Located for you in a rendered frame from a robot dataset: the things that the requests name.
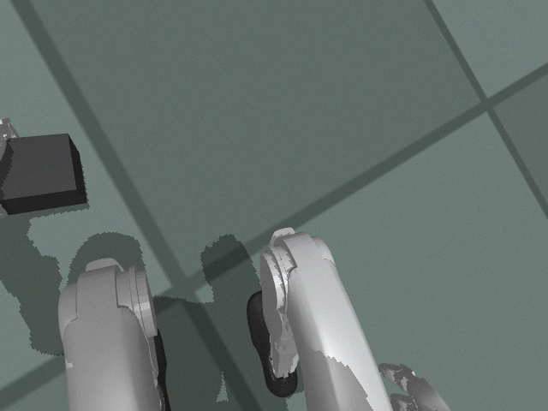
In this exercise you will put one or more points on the carton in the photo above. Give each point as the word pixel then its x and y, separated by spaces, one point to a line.
pixel 39 173

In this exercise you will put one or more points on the right robot foot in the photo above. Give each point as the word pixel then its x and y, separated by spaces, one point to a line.
pixel 281 387

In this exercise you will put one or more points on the right robot hand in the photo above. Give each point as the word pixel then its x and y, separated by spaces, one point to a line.
pixel 422 395

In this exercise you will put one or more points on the left robot hand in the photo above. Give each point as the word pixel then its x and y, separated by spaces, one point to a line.
pixel 6 132

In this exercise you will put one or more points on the left robot foot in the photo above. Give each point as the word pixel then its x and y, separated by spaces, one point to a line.
pixel 162 364

